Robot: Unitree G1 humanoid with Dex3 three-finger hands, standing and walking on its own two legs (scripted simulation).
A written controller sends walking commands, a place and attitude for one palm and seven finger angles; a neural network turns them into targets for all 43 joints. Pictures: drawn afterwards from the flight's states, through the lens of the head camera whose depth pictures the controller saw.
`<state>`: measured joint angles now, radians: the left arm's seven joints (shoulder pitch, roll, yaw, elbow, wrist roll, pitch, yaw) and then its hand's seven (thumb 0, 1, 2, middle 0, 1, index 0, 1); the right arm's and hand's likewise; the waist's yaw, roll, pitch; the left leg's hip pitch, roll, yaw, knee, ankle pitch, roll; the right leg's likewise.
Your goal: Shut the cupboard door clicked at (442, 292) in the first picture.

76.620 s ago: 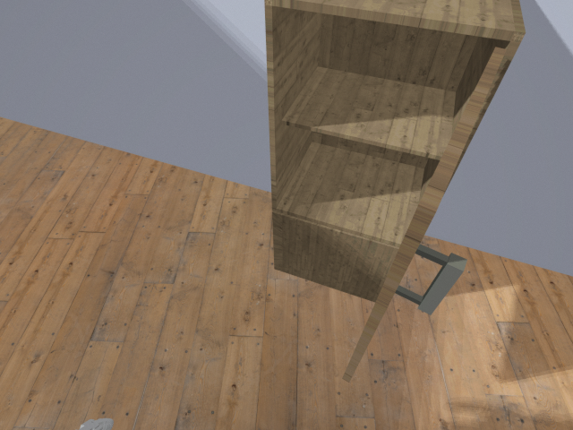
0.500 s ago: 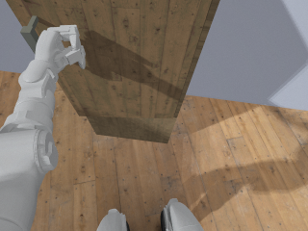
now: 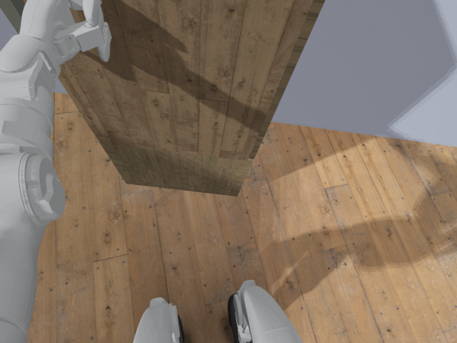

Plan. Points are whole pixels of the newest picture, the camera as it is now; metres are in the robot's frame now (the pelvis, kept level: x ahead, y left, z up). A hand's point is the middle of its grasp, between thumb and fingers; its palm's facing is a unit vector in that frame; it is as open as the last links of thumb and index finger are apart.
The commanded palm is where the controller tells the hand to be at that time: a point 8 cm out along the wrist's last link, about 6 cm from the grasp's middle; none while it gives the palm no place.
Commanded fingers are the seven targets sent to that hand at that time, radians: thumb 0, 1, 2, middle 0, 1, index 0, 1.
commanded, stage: push the door shut along its arc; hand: left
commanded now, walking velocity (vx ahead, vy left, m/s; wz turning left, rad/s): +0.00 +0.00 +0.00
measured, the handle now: (33, 19) +0.61 +0.21 +0.12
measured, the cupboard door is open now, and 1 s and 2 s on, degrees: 0 0 0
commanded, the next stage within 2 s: pull the fist back off the door in 0.24 s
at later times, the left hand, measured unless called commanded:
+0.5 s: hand (111, 29) +0.57 +0.10 +0.13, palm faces -0.01 -1.00 +0.06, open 2.9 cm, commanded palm +0.58 +0.10 +0.13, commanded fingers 0.00 0.90 0.90 -1.30 -1.50 -1.30 -1.50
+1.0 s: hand (144, 45) +0.55 +0.05 +0.13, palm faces +0.03 -1.00 +0.00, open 3.1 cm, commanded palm +0.50 +0.11 +0.13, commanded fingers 0.00 0.90 0.90 -1.30 -1.50 -1.30 -1.50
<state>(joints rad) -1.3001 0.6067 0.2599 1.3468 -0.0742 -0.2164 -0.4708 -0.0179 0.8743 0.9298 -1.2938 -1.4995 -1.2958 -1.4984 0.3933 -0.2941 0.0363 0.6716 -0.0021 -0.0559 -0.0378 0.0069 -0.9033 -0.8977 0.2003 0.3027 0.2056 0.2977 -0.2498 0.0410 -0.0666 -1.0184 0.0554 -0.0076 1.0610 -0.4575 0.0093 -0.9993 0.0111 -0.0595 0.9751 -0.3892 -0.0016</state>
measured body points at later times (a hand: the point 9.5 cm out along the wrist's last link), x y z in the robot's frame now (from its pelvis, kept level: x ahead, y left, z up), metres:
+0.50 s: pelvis -0.01 +0.01 -0.01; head +0.14 +0.04 +0.41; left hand +0.56 +0.15 +0.13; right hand -0.03 -0.25 -0.11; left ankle +0.01 +0.11 -0.66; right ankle +0.03 -0.12 -0.66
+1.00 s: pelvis +0.00 -0.01 +0.02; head +0.12 -0.01 +0.45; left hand +0.54 +0.11 +0.13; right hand -0.06 -0.26 -0.10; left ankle +0.01 +0.11 -0.66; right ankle +0.03 -0.12 -0.66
